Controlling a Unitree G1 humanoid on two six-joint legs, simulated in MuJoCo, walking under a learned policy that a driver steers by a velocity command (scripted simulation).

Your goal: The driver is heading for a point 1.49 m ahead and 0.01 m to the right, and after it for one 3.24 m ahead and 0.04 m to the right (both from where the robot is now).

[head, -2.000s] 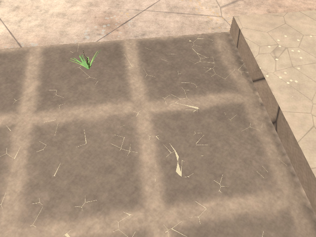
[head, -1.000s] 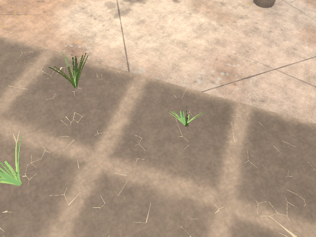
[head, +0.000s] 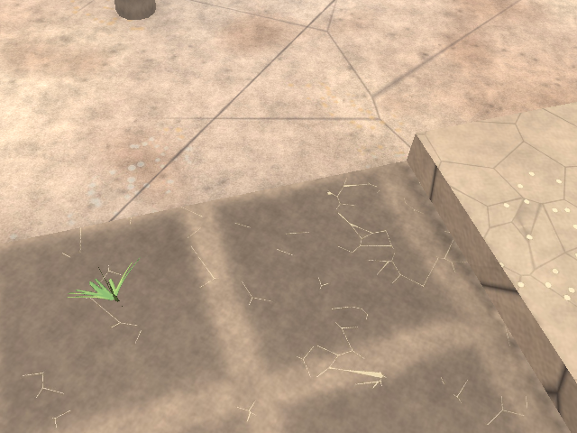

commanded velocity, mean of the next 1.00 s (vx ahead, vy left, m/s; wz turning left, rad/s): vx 0.15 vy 0.00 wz -0.27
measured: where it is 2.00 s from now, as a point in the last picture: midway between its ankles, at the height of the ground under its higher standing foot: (384, 331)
